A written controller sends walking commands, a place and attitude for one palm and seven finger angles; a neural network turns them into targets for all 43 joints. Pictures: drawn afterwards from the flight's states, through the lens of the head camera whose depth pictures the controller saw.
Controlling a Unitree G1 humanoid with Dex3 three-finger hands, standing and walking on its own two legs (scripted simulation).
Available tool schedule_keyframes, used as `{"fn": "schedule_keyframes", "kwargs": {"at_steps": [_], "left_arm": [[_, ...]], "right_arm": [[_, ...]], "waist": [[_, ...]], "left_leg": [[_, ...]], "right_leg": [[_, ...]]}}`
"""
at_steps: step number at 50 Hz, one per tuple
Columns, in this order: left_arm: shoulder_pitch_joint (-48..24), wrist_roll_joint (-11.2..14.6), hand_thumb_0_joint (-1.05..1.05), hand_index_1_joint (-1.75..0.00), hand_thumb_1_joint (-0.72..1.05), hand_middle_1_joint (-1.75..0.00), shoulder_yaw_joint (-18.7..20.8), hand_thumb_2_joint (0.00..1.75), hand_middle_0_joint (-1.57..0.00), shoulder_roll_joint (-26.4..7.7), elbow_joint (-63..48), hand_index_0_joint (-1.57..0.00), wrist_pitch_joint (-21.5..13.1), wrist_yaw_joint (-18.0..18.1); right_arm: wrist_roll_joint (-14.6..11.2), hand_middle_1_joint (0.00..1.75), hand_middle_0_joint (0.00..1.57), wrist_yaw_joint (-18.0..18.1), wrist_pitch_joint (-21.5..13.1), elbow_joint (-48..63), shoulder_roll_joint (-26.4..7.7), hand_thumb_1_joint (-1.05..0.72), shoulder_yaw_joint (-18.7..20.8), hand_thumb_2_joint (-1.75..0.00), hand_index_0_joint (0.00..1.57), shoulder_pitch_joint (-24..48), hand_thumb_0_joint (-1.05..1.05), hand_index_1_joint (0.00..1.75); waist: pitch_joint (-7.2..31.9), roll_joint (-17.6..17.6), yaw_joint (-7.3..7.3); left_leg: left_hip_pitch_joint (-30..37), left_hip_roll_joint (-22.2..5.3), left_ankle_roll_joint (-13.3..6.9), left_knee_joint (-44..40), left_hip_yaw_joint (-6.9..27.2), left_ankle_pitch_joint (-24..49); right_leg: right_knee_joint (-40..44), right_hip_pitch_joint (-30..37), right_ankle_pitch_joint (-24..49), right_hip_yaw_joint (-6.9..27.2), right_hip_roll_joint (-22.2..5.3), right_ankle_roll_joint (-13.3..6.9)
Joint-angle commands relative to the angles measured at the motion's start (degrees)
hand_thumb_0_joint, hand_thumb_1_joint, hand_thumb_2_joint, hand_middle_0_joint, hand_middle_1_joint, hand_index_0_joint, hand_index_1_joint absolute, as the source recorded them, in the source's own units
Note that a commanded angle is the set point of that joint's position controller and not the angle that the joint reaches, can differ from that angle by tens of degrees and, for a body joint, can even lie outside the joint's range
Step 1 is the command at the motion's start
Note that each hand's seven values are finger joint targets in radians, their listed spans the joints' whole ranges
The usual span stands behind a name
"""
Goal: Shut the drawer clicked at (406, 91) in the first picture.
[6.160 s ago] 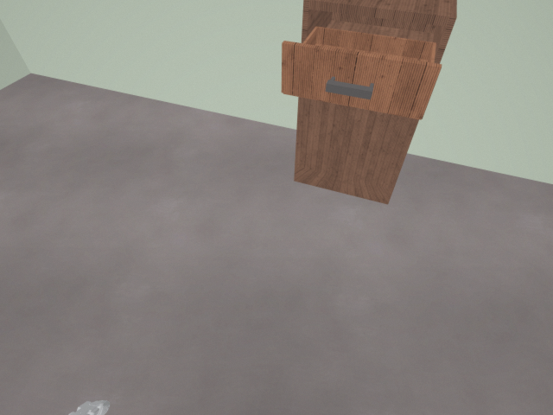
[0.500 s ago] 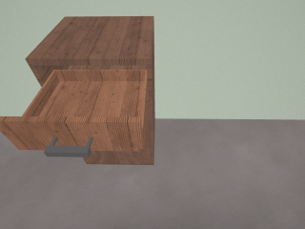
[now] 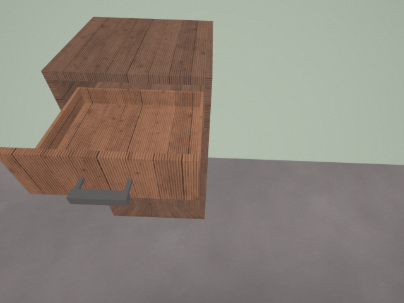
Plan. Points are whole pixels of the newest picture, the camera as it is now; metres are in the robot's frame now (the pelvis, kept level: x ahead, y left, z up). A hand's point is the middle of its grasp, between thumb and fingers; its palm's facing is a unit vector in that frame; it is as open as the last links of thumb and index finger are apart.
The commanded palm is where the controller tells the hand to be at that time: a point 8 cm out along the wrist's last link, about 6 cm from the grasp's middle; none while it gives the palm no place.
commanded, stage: look again from close up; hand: left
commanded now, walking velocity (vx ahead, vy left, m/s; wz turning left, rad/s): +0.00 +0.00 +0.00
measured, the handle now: (102, 189) +0.36 +0.26 -0.01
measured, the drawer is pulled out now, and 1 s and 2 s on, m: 0.30 0.30 0.30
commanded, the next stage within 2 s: shuffle to correct the standing spot in 0.38 s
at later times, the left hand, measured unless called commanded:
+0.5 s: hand out of the picture +0.03 +0.24 -0.16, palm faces -0.02 -0.97 -0.24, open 7.3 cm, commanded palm none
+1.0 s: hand out of the picture +0.04 +0.20 -0.17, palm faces +0.02 -0.98 -0.20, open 7.3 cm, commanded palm none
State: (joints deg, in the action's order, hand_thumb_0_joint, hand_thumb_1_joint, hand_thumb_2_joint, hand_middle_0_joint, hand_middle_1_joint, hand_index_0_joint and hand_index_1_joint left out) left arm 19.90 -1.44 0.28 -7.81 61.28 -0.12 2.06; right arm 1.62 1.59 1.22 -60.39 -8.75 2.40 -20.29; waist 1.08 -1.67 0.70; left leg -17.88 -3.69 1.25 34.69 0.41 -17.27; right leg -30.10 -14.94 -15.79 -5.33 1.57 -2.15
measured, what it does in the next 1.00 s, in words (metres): shifts its weight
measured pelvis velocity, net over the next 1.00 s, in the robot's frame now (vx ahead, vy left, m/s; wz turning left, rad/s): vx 0.05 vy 0.03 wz -0.03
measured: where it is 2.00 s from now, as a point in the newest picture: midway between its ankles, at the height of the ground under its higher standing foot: outside the picture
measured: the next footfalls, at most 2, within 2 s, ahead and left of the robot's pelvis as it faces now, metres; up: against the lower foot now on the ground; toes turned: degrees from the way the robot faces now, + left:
none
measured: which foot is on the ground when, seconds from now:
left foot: down 0.00-1.00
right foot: down 0.00-1.00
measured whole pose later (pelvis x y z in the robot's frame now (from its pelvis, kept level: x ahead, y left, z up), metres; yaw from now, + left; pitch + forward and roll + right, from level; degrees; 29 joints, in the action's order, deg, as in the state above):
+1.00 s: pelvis +0.05 +0.03 +0.00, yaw -2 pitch +0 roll +0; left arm 18.8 -0.7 0.3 -6.8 62.0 0.1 3.1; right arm 0.4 2.5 -0.1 -62.8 -8.9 0.7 -15.8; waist -3.5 -0.9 -0.6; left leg -9.8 0.5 -1.4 30.4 -3.7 -19.0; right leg -33.0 -11.2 -18.7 -1.7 -2.8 1.0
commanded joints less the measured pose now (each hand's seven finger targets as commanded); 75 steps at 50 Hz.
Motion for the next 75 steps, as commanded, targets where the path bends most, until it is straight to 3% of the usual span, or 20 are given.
{"fn": "schedule_keyframes", "kwargs": {"at_steps": [1,7,15,23,29,32,37,39,41,44,47,52,56,57,59,61,63,64,68,75], "left_arm": [[-1.55,0.35,0.0,-0.3,0.9,-0.3,1.76,0.9,-0.2,-8.04,-4.64,-0.2,-1.42,0.66],[1.16,0.4,0.0,-0.3,0.9,-0.3,0.82,0.9,-0.2,-6.93,-4.36,-0.2,-0.8,0.58],[-0.78,0.33,0.0,-0.3,0.9,-0.3,0.87,0.9,-0.2,-8.55,-5.17,-0.2,-0.31,0.28],[-0.42,0.41,0.0,-0.3,0.9,-0.3,0.77,0.9,-0.2,-8.6,-4.14,-0.2,-0.4,0.3],[0.82,-0.26,0.0,-0.3,0.9,-0.3,0.62,0.9,-0.2,-7.33,-2.53,-0.2,-0.15,-0.39],[2.83,-0.36,0.0,-0.3,0.9,-0.3,0.82,0.9,-0.2,-6.87,-1.95,-0.2,-0.57,-0.76],[6.41,0.12,0.0,-0.3,0.9,-0.3,1.91,0.9,-0.2,-8.47,-0.67,-0.2,-1.48,-0.62],[7.79,0.5,0.0,-0.3,0.9,-0.3,2.53,0.9,-0.2,-9.6,-0.13,-0.2,-1.61,0.0],[5.98,0.56,0.0,-0.3,0.9,-0.3,2.27,0.9,-0.2,-8.56,-0.14,-0.2,-1.71,0.38],[4.36,0.71,0.0,-0.3,0.9,-0.3,1.36,0.9,-0.2,-5.77,-0.38,-0.2,-1.32,1.2],[4.04,0.9,0.0,-0.3,0.9,-0.3,1.76,0.9,-0.2,-6.75,-1.27,-0.2,-0.77,1.93],[2.58,0.57,0.0,-0.3,0.9,-0.3,2.56,0.9,-0.2,-7.47,-3.21,-0.2,-0.26,1.84],[0.17,0.45,0.0,-0.3,0.9,-0.3,2.56,0.9,-0.2,-7.86,-4.87,-0.2,0.09,1.62],[-3.2,0.56,0.0,-0.3,0.9,-0.3,1.27,0.9,-0.2,-14.6,-8.42,-0.2,-0.16,1.25],[-4.14,0.58,0.0,-0.3,0.9,-0.3,1.2,0.9,-0.2,-9.56,-10.49,-0.2,0.53,1.09],[-2.42,0.47,0.0,-0.3,0.9,-0.3,0.99,0.9,-0.2,-9.83,-10.25,-0.2,-0.15,1.04],[-4.33,0.44,0.0,-0.3,0.9,-0.3,1.29,0.9,-0.2,-12.66,-11.04,-0.2,-0.74,1.09],[-5.93,0.47,0.0,-0.3,0.9,-0.3,1.35,0.9,-0.2,-13.64,-11.44,-0.2,-0.78,1.04],[-7.33,0.47,0.0,-0.3,0.9,-0.3,0.71,0.9,-0.2,-13.23,-12.51,-0.2,-0.47,0.84],[-6.4,0.59,0.0,-0.3,0.9,-0.3,0.26,0.9,-0.2,-12.48,-11.21,-0.2,-0.09,0.56]], "right_arm": [[-0.52,0.3,0.2,0.11,-2.58,3.26,-4.62,-0.9,0.36,-0.9,0.2,-2.04,0.0,0.3],[-0.59,0.3,0.2,0.47,-3.12,3.74,-7.13,-0.9,-0.25,-0.9,0.2,1.47,0.0,0.3],[-0.5,0.3,0.2,-0.08,-2.55,4.16,-9.03,-0.9,-0.28,-0.9,0.2,4.84,0.0,0.3],[-0.72,0.3,0.2,-0.17,-2.63,2.51,-9.27,-0.9,-0.47,-0.9,0.2,5.17,0.0,0.3],[-0.54,0.3,0.2,-0.53,-1.45,0.65,-10.1,-0.9,-0.18,-0.9,0.2,4.22,0.0,0.3],[-0.66,0.3,0.2,-0.63,-1.49,0.31,-9.75,-0.9,-0.09,-0.9,0.2,3.38,0.0,0.3],[-0.94,0.3,0.2,-0.73,-2.29,0.25,-6.38,-0.9,-0.81,-0.9,0.2,2.58,0.0,0.3],[-0.76,0.3,0.2,-0.58,-2.55,0.5,-4.72,-0.9,-1.38,-0.9,0.2,2.55,0.0,0.3],[-1.01,0.3,0.2,-0.19,-2.75,-0.65,-4.07,-0.9,-1.65,-0.9,0.2,0.94,0.0,0.3],[-1.3,0.3,0.2,0.94,-3.11,-3.37,-6.18,-0.9,-1.25,-0.9,0.2,-2.97,0.0,0.3],[-1.59,0.3,0.2,1.63,-2.13,-1.86,-7.45,-0.9,-0.25,-0.9,0.2,-2.1,0.0,0.3],[-1.09,0.3,0.2,1.19,-1.0,1.2,-6.8,-0.9,0.84,-0.9,0.2,1.41,0.0,0.3],[-0.78,0.3,0.2,0.74,-0.99,2.25,-6.29,-0.9,0.63,-0.9,0.2,2.82,0.0,0.3],[-0.4,0.3,0.2,0.33,-1.71,6.74,-10.1,-0.9,0.42,-0.9,0.2,5.4,0.0,0.3],[-0.2,0.3,0.2,0.26,-2.48,9.61,-11.24,-0.9,1.61,-0.9,0.2,7.73,0.0,0.3],[-0.49,0.3,0.2,0.01,-1.9,11.04,-9.75,-0.9,1.22,-0.9,0.2,9.66,0.0,0.3],[-0.34,0.3,0.2,-0.61,-1.34,11.67,-7.82,-0.9,0.59,-0.9,0.2,7.66,0.0,0.3],[-0.36,0.3,0.2,-0.74,-0.99,11.26,-7.45,-0.9,0.49,-0.9,0.2,7.54,0.0,0.3],[-0.21,0.3,0.2,-1.02,-1.42,10.24,-8.65,-0.9,0.0,-0.9,0.2,6.99,0.0,0.3],[-0.41,0.3,0.2,-1.14,-1.58,8.49,-9.92,-0.9,-0.72,-0.9,0.2,9.03,0.0,0.3]], "waist": [[-5.22,-2.14,0.61],[-2.87,-3.32,-1.42],[-4.66,0.29,-0.92],[-2.32,0.4,-0.71],[-8.07,-1.87,-0.47],[-8.95,-0.6,-0.95],[-9.05,7.93,-1.63],[-7.25,12.63,-1.61],[-5.07,8.31,-0.31],[-1.7,-4.23,0.22],[-1.56,-1.97,-0.3],[-0.78,4.35,-0.71],[0.26,3.13,-0.5],[-3.55,1.91,-0.01],[4.53,-7.47,-1.06],[3.26,0.48,-2.21],[1.76,9.83,-0.02],[-0.09,9.08,0.58],[-0.89,3.77,0.35],[-2.59,1.12,-0.67]], "left_leg": [[1.71,-1.99,-2.68,-7.17,2.05,8.28],[2.74,-4.44,-4.18,-10.98,4.36,21.23],[3.23,-3.34,-3.99,-14.85,4.29,9.98],[6.77,-3.02,-3.87,-15.14,3.26,12.81],[2.39,-4.21,-4.86,-21.77,6.2,-16.99],[1.3,-4.48,-5.73,-20.95,6.56,-17.96],[-2.51,1.88,-4.04,-7.34,-1.53,-8.41],[-4.34,3.12,-2.59,-0.94,-5.16,-2.63],[2.14,1.8,-2.15,-4.49,-4.09,4.98],[13.88,-2.65,-3.34,-6.2,-0.29,44.57],[14.49,-4.11,-3.68,-4.5,0.64,53.98],[9.37,-2.16,-2.84,-4.2,-0.3,33.12],[9.35,-1.88,-2.69,-5.73,-0.02,28.44],[10.71,-1.4,-3.15,-11.65,3.23,24.44],[10.29,-6.51,-5.38,-9.1,7.4,30.66],[5.4,-3.49,-4.48,-4.74,4.86,20.87],[2.63,1.3,-2.19,-1.48,-0.32,6.08],[2.71,1.97,-1.78,-1.96,-0.86,2.19],[5.43,-0.07,-2.47,-5.26,0.36,11.17],[4.13,-1.26,-2.98,-9.65,1.93,8.63]], "right_leg": [[7.15,-5.55,-0.94,8.07,-7.18,-0.87],[2.56,2.47,8.36,4.54,-5.4,1.1],[4.21,1.81,6.11,5.28,-6.29,1.89],[4.49,2.79,7.97,5.59,-6.83,2.19],[3.79,-0.63,-7.36,3.61,-5.08,1.82],[3.61,-0.37,-8.0,4.22,-4.93,1.09],[9.81,3.37,-9.93,13.95,-10.14,-2.49],[11.33,6.69,0.31,18.67,-14.83,-4.83],[7.02,5.52,16.99,14.19,-13.79,-4.18],[-1.97,3.53,27.74,5.05,-7.52,0.86],[-2.78,3.01,26.59,4.63,-7.11,1.3],[-1.99,4.9,33.08,8.26,-9.94,-0.38],[-1.37,4.5,29.66,8.73,-10.32,-0.65],[-3.0,1.26,11.43,6.61,-5.2,0.69],[-5.79,-1.27,-0.84,4.27,-4.09,0.96],[0.22,1.0,5.44,7.36,-5.81,0.29],[4.3,1.93,13.13,14.29,-12.12,-1.66],[5.73,-0.16,10.53,15.17,-13.23,-2.26],[3.25,-0.67,10.7,10.31,-9.35,-0.23],[4.74,0.38,3.75,8.48,-7.57,1.29]]}}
